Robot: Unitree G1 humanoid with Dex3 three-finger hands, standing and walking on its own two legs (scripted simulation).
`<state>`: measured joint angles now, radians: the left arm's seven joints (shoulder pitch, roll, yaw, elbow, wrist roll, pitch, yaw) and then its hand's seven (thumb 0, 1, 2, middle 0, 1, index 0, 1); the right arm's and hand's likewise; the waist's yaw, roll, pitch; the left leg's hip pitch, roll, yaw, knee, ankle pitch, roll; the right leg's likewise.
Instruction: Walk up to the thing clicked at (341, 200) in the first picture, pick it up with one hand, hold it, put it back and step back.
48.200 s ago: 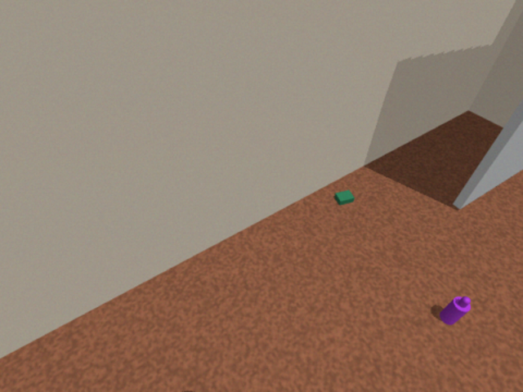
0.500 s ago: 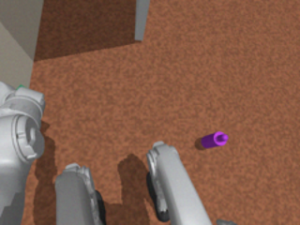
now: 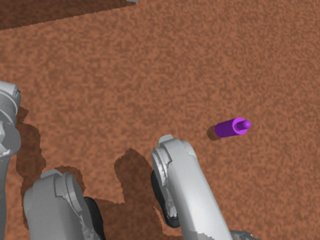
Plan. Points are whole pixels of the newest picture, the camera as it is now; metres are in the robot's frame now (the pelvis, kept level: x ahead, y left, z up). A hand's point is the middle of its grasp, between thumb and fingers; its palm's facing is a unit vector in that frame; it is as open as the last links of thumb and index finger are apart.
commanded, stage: crouch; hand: left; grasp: from above
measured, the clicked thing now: out of the picture +0.52 +0.27 -0.17
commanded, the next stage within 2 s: lower in 0.50 s
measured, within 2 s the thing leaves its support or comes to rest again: neither
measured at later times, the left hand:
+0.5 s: hand out of the picture +0.50 +0.27 -0.19, palm faces -0.12 -0.42 -0.90, open 8.4 cm
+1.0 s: hand (12, 111) +0.50 +0.26 -0.23, palm faces -0.18 -0.40 -0.90, open 8.4 cm
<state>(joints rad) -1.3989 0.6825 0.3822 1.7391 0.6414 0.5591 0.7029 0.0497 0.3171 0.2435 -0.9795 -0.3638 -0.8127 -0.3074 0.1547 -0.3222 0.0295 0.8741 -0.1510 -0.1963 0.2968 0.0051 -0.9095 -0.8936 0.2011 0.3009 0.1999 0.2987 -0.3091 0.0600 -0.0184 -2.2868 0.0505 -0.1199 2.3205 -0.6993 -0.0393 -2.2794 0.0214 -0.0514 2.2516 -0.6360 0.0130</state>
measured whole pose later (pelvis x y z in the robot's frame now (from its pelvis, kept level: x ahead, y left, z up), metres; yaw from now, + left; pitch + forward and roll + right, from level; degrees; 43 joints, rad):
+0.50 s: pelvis +0.00 +0.00 -0.02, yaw -3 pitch +36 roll -8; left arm -1.40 0.77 0.39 1.73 0.68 0.52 0.71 0.04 0.30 0.24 -1.00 -0.38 -0.82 -0.34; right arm 0.16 -0.35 0.10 0.85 -0.19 -0.20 0.36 0.00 -0.92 -0.90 0.20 0.30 0.20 0.30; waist -0.35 0.02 0.09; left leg -2.32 0.04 -0.17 2.40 -0.71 -0.04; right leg -2.29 0.02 -0.09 2.30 -0.64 0.02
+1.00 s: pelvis +0.00 +0.01 -0.02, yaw -4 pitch +34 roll -9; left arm -1.40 0.85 0.34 1.78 0.71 0.46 0.73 0.03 0.32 0.23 -0.96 -0.45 -0.79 -0.36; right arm 0.14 -0.35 0.19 0.80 -0.22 -0.23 0.39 0.00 -0.92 -0.89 0.20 0.30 0.20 0.30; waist -0.41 -0.03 0.16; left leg -2.33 0.03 -0.20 2.43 -0.70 -0.04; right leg -2.28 0.02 -0.12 2.31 -0.63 0.02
